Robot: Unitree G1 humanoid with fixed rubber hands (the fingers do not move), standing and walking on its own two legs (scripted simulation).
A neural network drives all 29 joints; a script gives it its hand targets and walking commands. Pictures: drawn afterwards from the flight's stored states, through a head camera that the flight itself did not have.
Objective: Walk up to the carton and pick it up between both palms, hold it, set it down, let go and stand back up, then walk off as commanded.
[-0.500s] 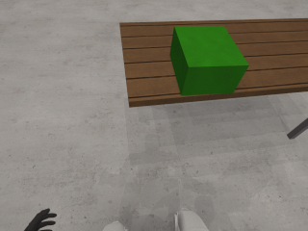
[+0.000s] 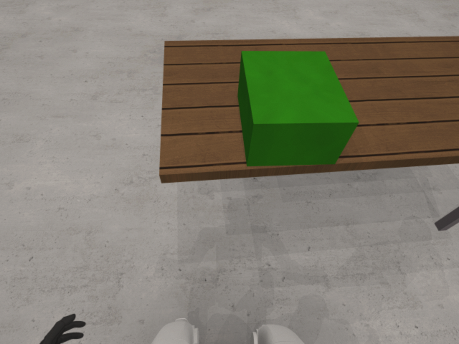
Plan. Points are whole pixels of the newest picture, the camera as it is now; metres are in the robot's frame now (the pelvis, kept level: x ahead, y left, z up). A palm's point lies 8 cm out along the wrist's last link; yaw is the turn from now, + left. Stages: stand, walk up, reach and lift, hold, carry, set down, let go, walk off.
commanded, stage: walk up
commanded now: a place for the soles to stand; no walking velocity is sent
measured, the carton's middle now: (287, 106) +0.67 -0.13 -0.02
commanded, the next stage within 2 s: none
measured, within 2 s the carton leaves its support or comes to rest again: neither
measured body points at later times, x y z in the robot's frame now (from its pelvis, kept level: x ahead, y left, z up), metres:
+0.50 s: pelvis +0.01 -0.13 +0.00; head +0.04 -0.11 +0.45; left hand +0.08 +0.21 -0.11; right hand +0.11 -0.47 -0.08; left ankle +0.02 +0.03 -0.64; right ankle +0.04 -0.22 -0.70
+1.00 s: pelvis +0.03 -0.10 +0.00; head +0.07 -0.07 +0.45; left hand +0.10 +0.24 -0.12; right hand +0.14 -0.43 -0.08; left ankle +0.06 +0.02 -0.70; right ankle +0.05 -0.22 -0.70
